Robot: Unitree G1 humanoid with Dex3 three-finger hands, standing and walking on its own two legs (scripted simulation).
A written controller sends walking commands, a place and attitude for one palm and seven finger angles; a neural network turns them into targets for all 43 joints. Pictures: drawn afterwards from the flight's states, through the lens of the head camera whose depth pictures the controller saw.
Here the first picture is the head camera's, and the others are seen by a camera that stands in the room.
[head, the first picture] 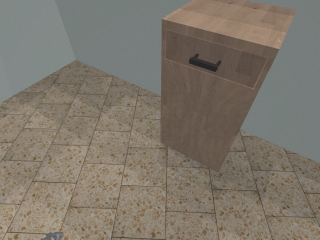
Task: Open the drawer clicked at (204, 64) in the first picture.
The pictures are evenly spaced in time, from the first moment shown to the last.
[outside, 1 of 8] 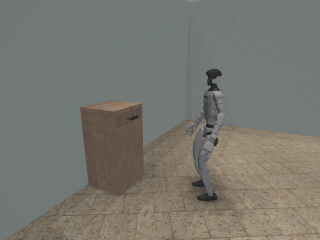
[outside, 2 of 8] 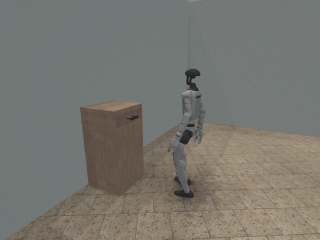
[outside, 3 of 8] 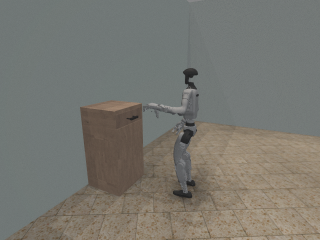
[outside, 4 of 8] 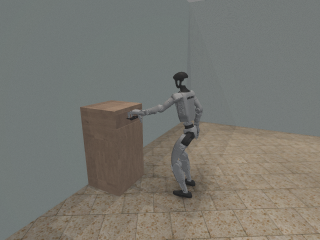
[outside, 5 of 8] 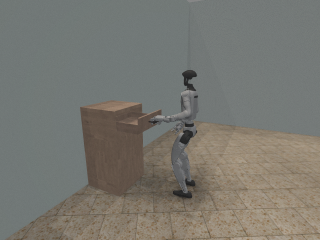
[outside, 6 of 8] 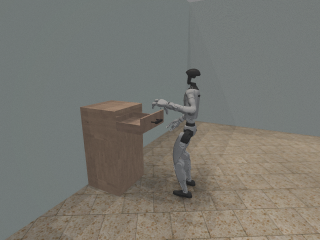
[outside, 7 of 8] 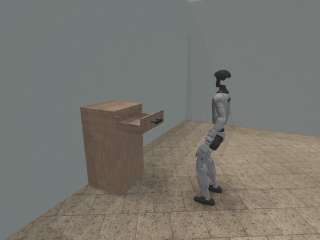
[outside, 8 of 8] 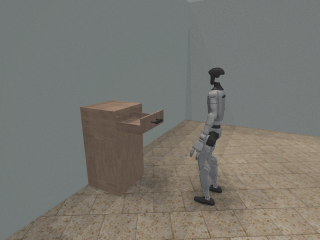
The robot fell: no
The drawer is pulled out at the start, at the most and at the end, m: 0.00 0.30 0.29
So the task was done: yes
